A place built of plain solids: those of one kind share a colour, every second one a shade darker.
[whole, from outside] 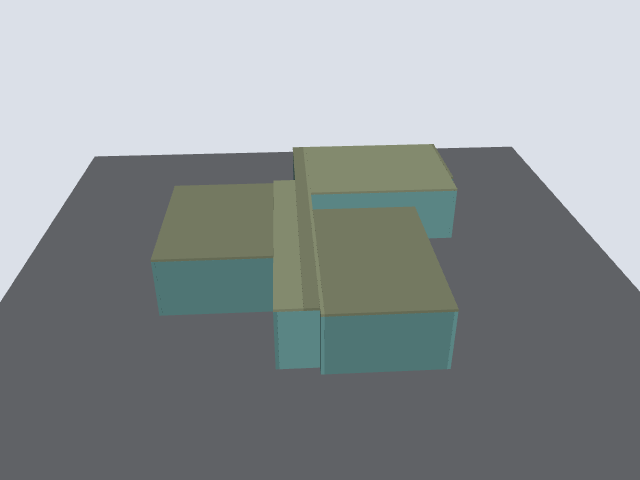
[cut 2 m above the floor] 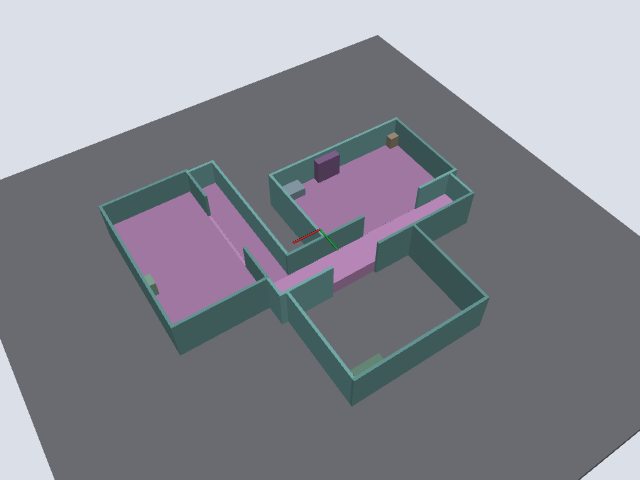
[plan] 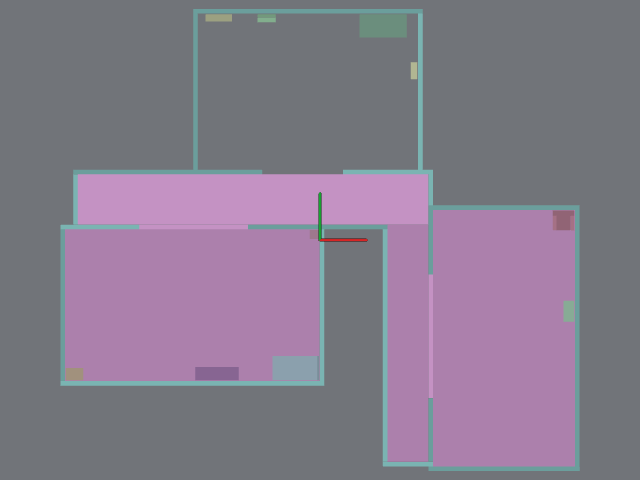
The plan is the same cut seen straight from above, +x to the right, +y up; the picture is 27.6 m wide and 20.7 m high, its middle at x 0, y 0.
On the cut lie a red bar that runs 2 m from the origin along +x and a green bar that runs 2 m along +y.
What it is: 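One storey of an old house, long lived in; a hall and three lower rooms beside it, each open to the hall along a stretch without wall, rail or kerb; a room's floor lies below the hall's by a bare drop, by one riser or not at all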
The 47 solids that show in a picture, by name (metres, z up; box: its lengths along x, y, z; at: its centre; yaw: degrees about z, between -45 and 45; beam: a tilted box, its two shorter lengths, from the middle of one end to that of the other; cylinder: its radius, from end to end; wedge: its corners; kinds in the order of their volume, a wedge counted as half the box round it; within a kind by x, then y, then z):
{
 "floor_1": {"box": [10.98, 6.55, 0.94], "at": [-5.51, -2.81, 0.42]},
 "floor_2": {"box": [4.69, 0.2, 0.94], "at": [-5.45, 0.56, 0.42]},
 "floor_3": {"box": [15.12, 2.17, 1.14], "at": [-2.89, 1.75, 0.52]},
 "floor_4": {"box": [1.76, 10.23, 1.14], "at": [3.79, -4.45, 0.52]},
 "floor_5": {"box": [0.2, 5.33, 1.14], "at": [4.77, -4.15, 0.52]},
 "floor_6": {"box": [6.12, 11.06, 1.14], "at": [7.94, -4.24, 0.52]},
 "wall_1": {"box": [0.2, 6.55, 3.83], "at": [-11.1, -2.81, 1.86]},
 "wall_2": {"box": [0.2, 2.17, 3.83], "at": [-10.55, 1.75, 1.86]},
 "wall_3": {"box": [3.4, 0.2, 3.83], "at": [-9.49, 0.56, 1.86]},
 "wall_4": {"box": [8.16, 0.2, 3.83], "at": [-6.57, 2.93, 1.86]},
 "wall_5": {"box": [11.38, 0.2, 3.83], "at": [-5.51, -6.18, 1.86]},
 "wall_6": {"box": [0.2, 6.74, 3.83], "at": [-5.37, 6.4, 1.86]},
 "wall_7": {"box": [9.9, 0.2, 3.83], "at": [-0.52, 9.87, 1.86]},
 "wall_8": {"box": [6.01, 0.2, 3.83], "at": [-0.1, 0.56, 1.86]},
 "wall_9": {"box": [0.2, 6.55, 3.83], "at": [0.08, -2.81, 1.86]},
 "wall_10": {"box": [0.2, 10.03, 3.83], "at": [2.81, -4.55, 1.86]},
 "wall_11": {"box": [3.88, 0.2, 3.83], "at": [2.93, 2.93, 1.86]},
 "wall_12": {"box": [2.16, 0.2, 3.83], "at": [3.79, -9.67, 1.86]},
 "wall_13": {"box": [0.2, 6.74, 3.83], "at": [4.33, 6.4, 1.86]},
 "wall_14": {"box": [0.2, 2.75, 3.83], "at": [4.77, -8.19, 1.86]},
 "wall_15": {"box": [0.2, 2.78, 3.83], "at": [4.77, -0.1, 1.86]},
 "wall_16": {"box": [0.2, 1.34, 3.83], "at": [4.77, 2.16, 1.86]},
 "wall_17": {"box": [6.52, 0.2, 3.83], "at": [7.94, -9.87, 1.86]},
 "wall_18": {"box": [6.52, 0.2, 3.83], "at": [7.94, 1.4, 1.86]},
 "wall_19": {"box": [0.2, 11.06, 3.83], "at": [11.1, -4.24, 1.86]},
 "roof_1": {"box": [11.38, 6.75, 0.16], "at": [-5.51, -2.91, 3.86]},
 "roof_2": {"box": [15.52, 1.54, 0.16], "at": [-2.89, 2.26, 3.86]},
 "roof_3": {"box": [9.9, 6.94, 0.16], "at": [-0.52, 6.5, 3.86]},
 "roof_4": {"box": [22.39, 0.2, 0.16], "at": [0.0, 0.56, 3.86]},
 "roof_5": {"box": [21.85, 0.83, 0.16], "at": [0.28, 1.08, 3.86]},
 "roof_6": {"box": [8.49, 10.23, 0.16], "at": [6.95, -4.65, 3.86]},
 "roof_7": {"box": [6.52, 0.2, 0.16], "at": [7.94, -9.87, 3.86]},
 "cot_1": {"box": [2.05, 1.01, 1.74], "at": [2.72, 9.23, 0.82]},
 "wardrobe_1": {"box": [1.88, 0.58, 1.9], "at": [-4.44, -5.77, 1.84]},
 "bed_1": {"box": [1.93, 1.05, 0.7], "at": [-1.08, -5.53, 1.25]},
 "bed_2": {"box": [0.07, 1.05, 1.01], "at": [-0.08, -5.53, 1.4]},
 "bookcase_1": {"box": [1.14, 0.32, 1.86], "at": [-4.37, 9.58, 0.88]},
 "bookcase_2": {"box": [0.29, 0.74, 1.99], "at": [4.06, 7.29, 0.95]},
 "armchair_1": {"box": [0.16, 0.64, 0.19], "at": [10.12, 0.73, 1.68]},
 "armchair_2": {"box": [0.77, 0.64, 0.49], "at": [10.42, 0.73, 1.33]},
 "armchair_3": {"box": [0.93, 0.22, 1.03], "at": [10.51, 1.16, 1.61]},
 "armchair_4": {"box": [0.16, 0.64, 0.68], "at": [10.89, 0.73, 1.43]},
 "tv_unit_1": {"box": [0.47, 0.91, 1.15], "at": [10.73, -3.07, 1.67]},
 "chest_drawers_1": {"box": [0.76, 0.54, 0.98], "at": [-10.59, -5.79, 1.39]},
 "toy_chest_1": {"box": [0.79, 0.2, 0.79], "at": [-2.3, 9.49, 0.34]},
 "toy_chest_2": {"box": [0.79, 0.15, 0.96], "at": [-2.3, 9.66, 0.43]},
 "side_table_1": {"box": [0.39, 0.39, 1.05], "at": [-0.24, 0.24, 1.42]}
}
